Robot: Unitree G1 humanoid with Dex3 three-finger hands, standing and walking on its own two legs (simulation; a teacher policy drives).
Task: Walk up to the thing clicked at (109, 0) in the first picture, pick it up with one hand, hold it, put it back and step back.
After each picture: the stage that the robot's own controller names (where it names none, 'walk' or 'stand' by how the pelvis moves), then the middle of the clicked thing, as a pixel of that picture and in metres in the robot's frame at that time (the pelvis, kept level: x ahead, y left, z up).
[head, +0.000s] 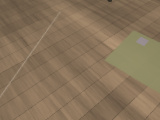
stand; out of the picture +2.32 -0.38 -0.72
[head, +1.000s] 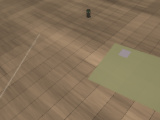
walk; (88, 13) +2.21 +0.07 -0.69
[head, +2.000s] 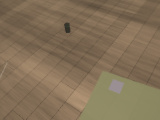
walk; (67, 27) +1.59 +0.31 -0.71
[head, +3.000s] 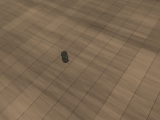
walk; (64, 57) +1.10 +0.28 -0.72
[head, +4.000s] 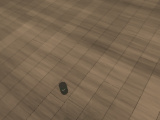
walk; (63, 88) +0.73 +0.26 -0.71
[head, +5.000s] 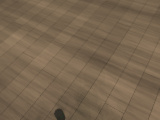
stand; (59, 115) +0.46 +0.24 -0.71
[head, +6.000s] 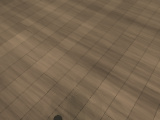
stand; out of the picture +0.44 +0.20 -0.72
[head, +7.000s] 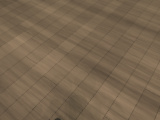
stand; out of the picture +0.43 +0.19 -0.73
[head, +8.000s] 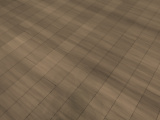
stand; out of the picture +0.40 +0.20 -0.73
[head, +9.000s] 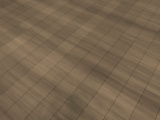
stand; out of the picture +0.41 +0.20 -0.73
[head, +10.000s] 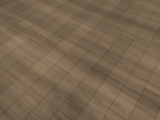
go down; out of the picture +0.41 +0.20 -0.73
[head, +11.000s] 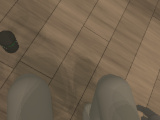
go down; (8, 42) +0.48 +0.28 -0.32
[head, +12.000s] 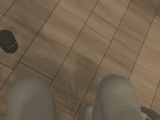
approach; (7, 42) +0.46 +0.29 -0.29
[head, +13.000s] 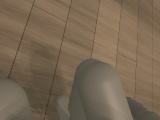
close in; out of the picture +0.44 +0.33 -0.22
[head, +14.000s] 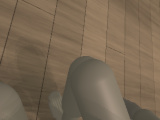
close; out of the picture +0.44 +0.34 -0.22
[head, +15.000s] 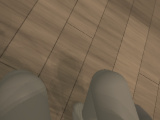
lift; out of the picture +0.37 +0.31 -0.15
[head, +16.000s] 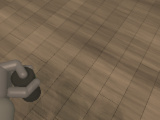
lift; (27, 85) +0.33 +0.19 +0.00
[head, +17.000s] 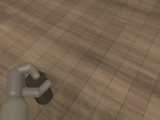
hold; (40, 88) +0.33 +0.16 -0.02
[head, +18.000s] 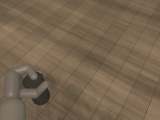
hold; (37, 89) +0.33 +0.17 -0.02
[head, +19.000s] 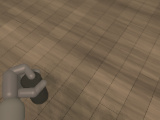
crouch; (35, 88) +0.33 +0.18 -0.03
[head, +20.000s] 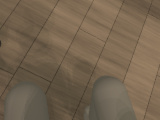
crouch; out of the picture +0.47 +0.28 -0.11
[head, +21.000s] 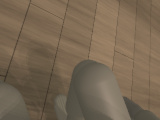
lower; out of the picture +0.49 +0.37 -0.24
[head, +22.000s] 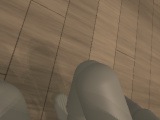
lower; out of the picture +0.49 +0.37 -0.24
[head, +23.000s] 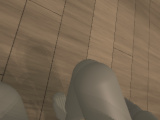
lower; out of the picture +0.49 +0.38 -0.23
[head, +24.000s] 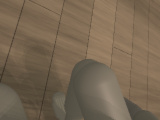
lower; out of the picture +0.49 +0.38 -0.23
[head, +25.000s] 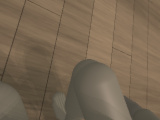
open; out of the picture +0.49 +0.38 -0.23
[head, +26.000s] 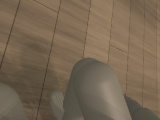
withdraw; out of the picture +0.48 +0.41 -0.22
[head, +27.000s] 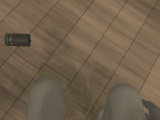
walk; (18, 40) +0.54 +0.37 -0.39
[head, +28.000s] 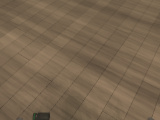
stand; (41, 117) +0.48 +0.31 -0.68
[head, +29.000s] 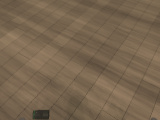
stand; (41, 114) +0.50 +0.32 -0.69
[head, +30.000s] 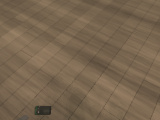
stand; (43, 110) +0.51 +0.32 -0.70
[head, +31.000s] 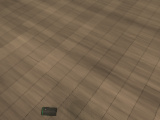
stand; (49, 111) +0.55 +0.30 -0.75
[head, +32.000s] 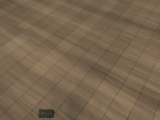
stand; (46, 113) +0.53 +0.31 -0.75
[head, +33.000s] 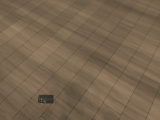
walk; (46, 99) +0.57 +0.31 -0.74
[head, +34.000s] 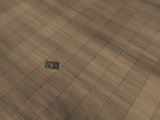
walk; (52, 65) +0.85 +0.26 -0.73
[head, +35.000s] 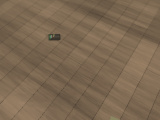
stand; (54, 37) +1.19 +0.35 -0.72
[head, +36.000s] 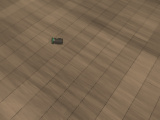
stand; (57, 41) +1.22 +0.29 -0.73
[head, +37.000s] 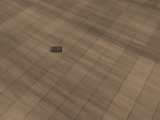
stand; (56, 49) +1.24 +0.30 -0.75
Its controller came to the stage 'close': yes
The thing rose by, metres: 0.70
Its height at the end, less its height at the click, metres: -0.02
